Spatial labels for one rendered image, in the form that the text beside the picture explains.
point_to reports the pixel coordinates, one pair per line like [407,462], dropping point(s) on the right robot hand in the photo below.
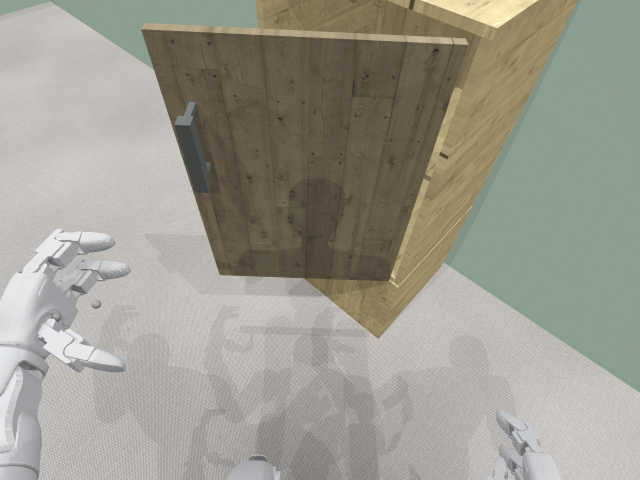
[535,464]

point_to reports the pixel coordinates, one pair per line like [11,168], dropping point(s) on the left robot hand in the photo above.
[31,298]

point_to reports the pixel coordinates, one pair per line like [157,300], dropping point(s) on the handle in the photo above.
[199,170]

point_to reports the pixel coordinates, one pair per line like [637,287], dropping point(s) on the robot left forearm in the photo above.
[21,374]

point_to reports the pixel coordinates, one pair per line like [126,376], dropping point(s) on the robot left shin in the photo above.
[258,457]

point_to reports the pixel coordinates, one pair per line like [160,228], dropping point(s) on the robot left thigh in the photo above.
[254,470]

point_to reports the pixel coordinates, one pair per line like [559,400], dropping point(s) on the cupboard door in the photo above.
[319,141]

